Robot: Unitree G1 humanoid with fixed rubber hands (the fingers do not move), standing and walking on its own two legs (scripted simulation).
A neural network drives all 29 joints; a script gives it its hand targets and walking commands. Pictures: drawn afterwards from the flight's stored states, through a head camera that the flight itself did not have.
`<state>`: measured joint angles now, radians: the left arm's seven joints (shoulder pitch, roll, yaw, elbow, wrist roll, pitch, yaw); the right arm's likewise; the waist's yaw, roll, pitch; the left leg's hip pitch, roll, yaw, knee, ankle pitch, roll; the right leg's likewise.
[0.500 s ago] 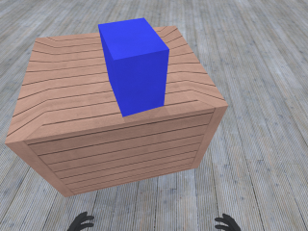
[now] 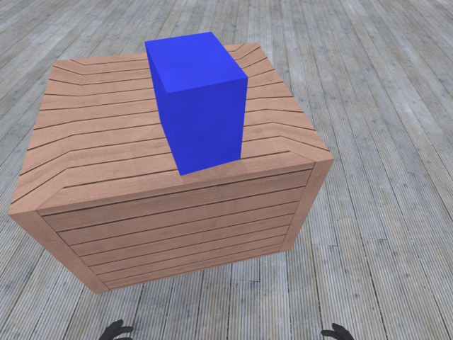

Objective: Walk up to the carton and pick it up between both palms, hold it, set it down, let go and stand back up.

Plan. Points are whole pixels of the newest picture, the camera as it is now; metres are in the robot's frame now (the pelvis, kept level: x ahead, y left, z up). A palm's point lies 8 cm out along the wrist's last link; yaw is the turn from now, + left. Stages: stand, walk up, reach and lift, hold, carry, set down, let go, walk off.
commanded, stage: stand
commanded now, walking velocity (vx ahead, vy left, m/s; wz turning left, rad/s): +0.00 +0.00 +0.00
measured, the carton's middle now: (195, 104) +0.69 +0.09 +0.01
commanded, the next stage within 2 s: walk up in 0.62 s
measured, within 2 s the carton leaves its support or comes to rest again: neither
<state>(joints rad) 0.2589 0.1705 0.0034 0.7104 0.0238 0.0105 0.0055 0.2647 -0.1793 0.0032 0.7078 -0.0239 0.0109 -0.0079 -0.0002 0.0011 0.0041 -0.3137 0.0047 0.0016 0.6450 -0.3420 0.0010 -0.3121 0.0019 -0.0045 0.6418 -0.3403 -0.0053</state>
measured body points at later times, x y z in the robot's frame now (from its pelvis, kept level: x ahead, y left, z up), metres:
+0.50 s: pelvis +0.01 +0.00 +0.01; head +0.02 +0.00 +0.45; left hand +0.09 +0.23 -0.13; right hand +0.09 -0.23 -0.13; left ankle +0.00 +0.12 -0.72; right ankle +0.00 -0.12 -0.72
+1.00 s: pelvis +0.02 -0.04 +0.02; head +0.04 -0.01 +0.47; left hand +0.08 +0.23 -0.13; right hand -0.02 -0.32 -0.10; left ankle +0.00 +0.12 -0.72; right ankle +0.00 -0.18 -0.65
